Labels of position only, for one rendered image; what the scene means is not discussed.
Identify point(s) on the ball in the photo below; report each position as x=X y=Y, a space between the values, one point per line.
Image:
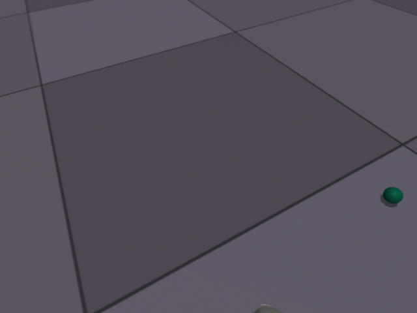
x=393 y=195

